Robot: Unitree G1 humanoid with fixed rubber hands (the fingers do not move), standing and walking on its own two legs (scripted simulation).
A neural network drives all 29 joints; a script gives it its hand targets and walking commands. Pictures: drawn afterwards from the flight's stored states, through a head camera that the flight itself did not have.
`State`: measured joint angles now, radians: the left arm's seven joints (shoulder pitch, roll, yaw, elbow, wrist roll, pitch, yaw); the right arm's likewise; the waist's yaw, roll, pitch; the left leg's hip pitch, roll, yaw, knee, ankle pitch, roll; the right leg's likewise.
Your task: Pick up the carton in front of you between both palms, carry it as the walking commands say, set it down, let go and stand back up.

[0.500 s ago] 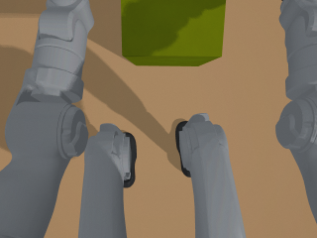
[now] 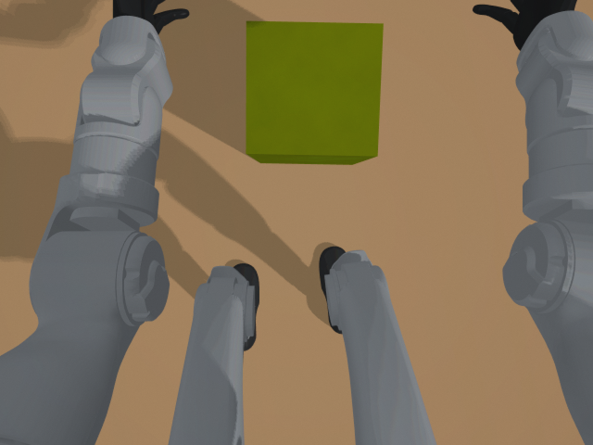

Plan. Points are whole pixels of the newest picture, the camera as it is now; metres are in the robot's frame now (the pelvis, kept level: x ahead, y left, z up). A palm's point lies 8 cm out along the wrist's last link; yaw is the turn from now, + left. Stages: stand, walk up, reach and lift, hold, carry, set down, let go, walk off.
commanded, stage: set down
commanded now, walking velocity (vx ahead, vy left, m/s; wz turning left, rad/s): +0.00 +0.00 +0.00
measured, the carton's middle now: (309, 107) +0.53 -0.08 -0.43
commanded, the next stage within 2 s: let go in 0.20 s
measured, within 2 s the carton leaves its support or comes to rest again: neither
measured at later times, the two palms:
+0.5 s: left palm (46, 66) +0.49 +0.13 +0.01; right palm out of the picture +0.46 -0.28 +0.01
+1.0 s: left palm out of the picture +0.33 +0.22 +0.12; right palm out of the picture +0.29 -0.24 +0.13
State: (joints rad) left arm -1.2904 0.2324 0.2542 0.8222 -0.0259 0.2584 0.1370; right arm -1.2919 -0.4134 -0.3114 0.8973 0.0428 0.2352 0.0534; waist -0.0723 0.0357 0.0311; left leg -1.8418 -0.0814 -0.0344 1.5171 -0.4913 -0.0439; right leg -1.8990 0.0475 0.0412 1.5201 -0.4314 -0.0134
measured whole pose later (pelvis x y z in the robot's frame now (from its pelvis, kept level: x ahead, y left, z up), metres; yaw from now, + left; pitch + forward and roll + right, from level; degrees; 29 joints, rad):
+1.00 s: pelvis +0.09 +0.01 +0.21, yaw -3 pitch +15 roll +0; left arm 0.01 0.17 0.09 0.52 0.03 0.00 -0.01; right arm 0.03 -0.20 -0.10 0.52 0.01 -0.01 0.08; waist -0.03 0.00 -0.01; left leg -0.53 -0.04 -0.07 0.56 -0.28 0.00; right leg -0.57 0.04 0.06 0.55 -0.24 0.00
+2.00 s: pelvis +0.12 +0.01 +0.21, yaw -2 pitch +0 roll +0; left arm 0.18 0.32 0.04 0.76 0.04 0.01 0.02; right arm 0.20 -0.34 -0.04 0.69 -0.04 0.02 -0.02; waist 0.00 0.02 0.01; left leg -0.16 -0.03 -0.07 0.50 -0.34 0.01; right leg -0.20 0.04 0.03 0.49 -0.30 -0.01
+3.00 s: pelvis +0.09 +0.01 +0.22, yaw -2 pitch -2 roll +0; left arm 0.13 0.37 0.01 1.00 0.02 -0.01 0.01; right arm 0.17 -0.38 0.00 0.94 -0.02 -0.02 -0.02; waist 0.01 0.01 0.02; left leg -0.09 -0.02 -0.07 0.37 -0.23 0.00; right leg -0.13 0.02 0.03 0.37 -0.20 -0.01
